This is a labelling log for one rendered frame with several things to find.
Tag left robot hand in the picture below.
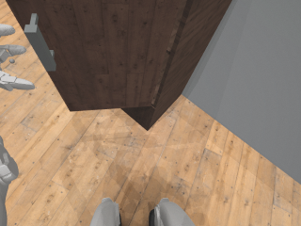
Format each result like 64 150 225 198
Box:
0 24 35 91

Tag robot right shin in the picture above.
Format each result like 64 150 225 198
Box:
154 198 169 226

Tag left robot upper arm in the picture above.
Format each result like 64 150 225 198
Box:
0 144 19 226

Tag cupboard door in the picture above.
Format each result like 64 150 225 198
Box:
6 0 182 112

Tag right robot thigh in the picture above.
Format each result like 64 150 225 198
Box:
154 202 196 226

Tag handle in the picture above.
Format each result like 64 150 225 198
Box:
24 13 56 72

